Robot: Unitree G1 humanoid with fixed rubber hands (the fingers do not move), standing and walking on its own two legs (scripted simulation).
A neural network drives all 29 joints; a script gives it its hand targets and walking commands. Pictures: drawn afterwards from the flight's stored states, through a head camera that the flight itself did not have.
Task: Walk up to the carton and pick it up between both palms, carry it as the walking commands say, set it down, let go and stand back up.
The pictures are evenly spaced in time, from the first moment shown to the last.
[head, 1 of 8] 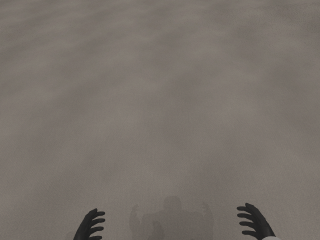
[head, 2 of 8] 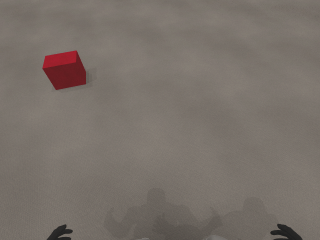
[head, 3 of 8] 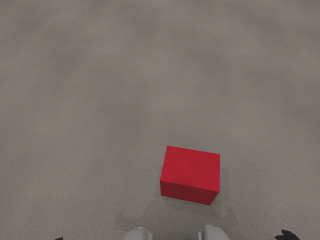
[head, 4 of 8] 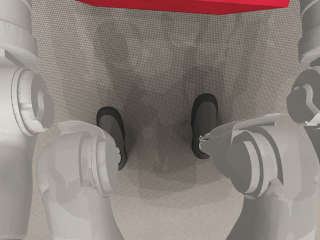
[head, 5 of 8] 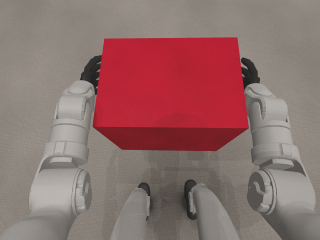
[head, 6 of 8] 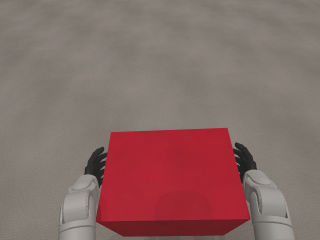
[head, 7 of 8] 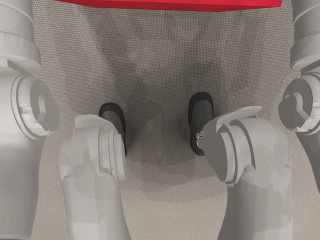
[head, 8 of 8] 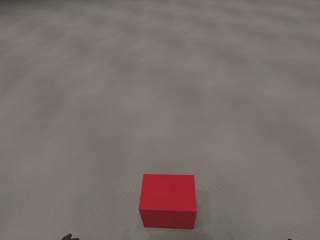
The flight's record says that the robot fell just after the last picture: no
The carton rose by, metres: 0.68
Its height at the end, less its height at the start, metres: +0.00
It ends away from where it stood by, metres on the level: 0.01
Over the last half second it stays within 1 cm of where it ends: yes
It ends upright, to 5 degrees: yes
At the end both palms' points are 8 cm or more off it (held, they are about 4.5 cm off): yes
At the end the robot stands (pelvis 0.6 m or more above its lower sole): yes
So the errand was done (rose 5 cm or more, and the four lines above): yes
